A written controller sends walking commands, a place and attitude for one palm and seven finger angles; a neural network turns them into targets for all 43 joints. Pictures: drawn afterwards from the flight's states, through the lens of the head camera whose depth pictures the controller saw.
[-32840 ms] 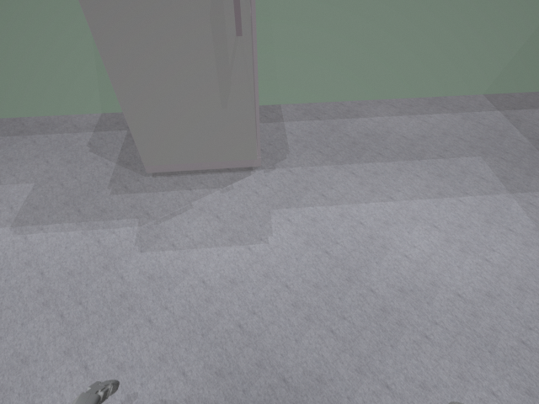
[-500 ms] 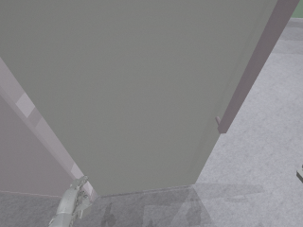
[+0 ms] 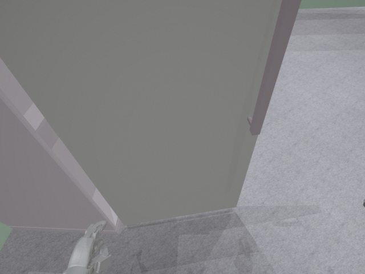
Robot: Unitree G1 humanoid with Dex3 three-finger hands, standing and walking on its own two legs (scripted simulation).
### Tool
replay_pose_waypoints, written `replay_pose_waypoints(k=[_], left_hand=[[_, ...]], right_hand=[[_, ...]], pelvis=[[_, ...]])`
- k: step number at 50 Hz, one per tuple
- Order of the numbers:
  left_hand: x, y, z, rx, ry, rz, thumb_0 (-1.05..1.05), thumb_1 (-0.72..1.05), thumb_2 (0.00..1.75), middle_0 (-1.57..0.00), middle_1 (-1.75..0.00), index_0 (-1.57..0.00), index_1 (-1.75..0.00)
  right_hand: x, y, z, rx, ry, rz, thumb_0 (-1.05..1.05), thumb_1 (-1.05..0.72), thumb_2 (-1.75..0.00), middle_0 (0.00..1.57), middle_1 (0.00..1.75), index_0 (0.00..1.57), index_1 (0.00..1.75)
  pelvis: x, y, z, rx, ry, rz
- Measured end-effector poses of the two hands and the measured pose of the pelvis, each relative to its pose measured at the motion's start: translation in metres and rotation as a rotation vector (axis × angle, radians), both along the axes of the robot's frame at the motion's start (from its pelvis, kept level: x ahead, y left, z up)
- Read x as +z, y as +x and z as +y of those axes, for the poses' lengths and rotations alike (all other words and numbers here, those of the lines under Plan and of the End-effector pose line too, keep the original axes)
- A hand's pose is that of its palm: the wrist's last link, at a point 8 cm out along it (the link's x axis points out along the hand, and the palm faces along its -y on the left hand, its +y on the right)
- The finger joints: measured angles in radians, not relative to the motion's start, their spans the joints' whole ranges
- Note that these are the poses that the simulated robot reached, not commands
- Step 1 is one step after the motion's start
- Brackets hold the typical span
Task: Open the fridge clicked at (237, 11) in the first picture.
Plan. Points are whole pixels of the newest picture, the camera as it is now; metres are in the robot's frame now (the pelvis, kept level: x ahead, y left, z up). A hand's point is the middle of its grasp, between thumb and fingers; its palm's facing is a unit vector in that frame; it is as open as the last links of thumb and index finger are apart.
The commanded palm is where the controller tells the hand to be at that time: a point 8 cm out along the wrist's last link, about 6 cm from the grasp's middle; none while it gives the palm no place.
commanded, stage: step back with the hand held close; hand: right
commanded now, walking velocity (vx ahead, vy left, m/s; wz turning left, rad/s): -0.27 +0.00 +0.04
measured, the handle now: (267, 67) +0.51 -0.17 +0.19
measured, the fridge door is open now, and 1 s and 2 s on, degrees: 78 78 78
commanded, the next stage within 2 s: stop stepping back and stand still in 0.48 s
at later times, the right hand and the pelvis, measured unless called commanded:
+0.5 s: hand out of the picture +0.11 -0.24 +0.19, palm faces +0.30 +0.84 -0.46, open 7.4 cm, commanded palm +0.06 -0.29 +0.19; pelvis -0.10 +0.00 +0.01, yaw +5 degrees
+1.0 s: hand out of the picture -0.05 -0.30 +0.19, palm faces +0.53 +0.80 -0.27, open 7.4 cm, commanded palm -0.09 -0.32 +0.19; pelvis -0.25 -0.02 +0.01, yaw +2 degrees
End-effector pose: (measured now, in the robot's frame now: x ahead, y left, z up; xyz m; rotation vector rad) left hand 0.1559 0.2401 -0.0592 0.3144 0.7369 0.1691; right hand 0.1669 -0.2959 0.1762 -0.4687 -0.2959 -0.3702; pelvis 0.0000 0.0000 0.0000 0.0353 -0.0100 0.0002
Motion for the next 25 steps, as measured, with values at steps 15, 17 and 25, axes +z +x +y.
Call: replay_pose_waypoints(k=[15,17,25], left_hand=[[0.004,-0.044,-0.021,-0.042,-0.065,-0.039,0.01,0.9,0.9,-0.2,-0.3,-0.2,-0.3],[-0.001,-0.053,-0.02,-0.037,-0.081,-0.041,0.01,0.9,0.9,-0.2,-0.3,-0.21,-0.3],[0.01,-0.115,-0.003,0.069,-0.034,-0.014,0.01,0.9,0.9,-0.2,-0.3,-0.21,-0.3]], right_hand=[[0.025,-0.047,0.001,0.042,-0.081,0.005,0.01,-0.89,-0.9,0.21,0.3,0.21,0.3],[0.021,-0.054,0.01,0.079,-0.083,0.032,0.01,-0.89,-0.9,0.21,0.3,0.21,0.3],[0.028,-0.096,0.01,0.142,-0.1,-0.008,0.01,-0.89,-0.9,0.22,0.3,0.22,0.3]], pelvis=[[0.011,-0.061,-0.002,0.05,0.015,0.078],[0.009,-0.079,0.0,0.062,0.024,0.065],[0.011,-0.104,-0.001,0.085,-0.002,0.041]])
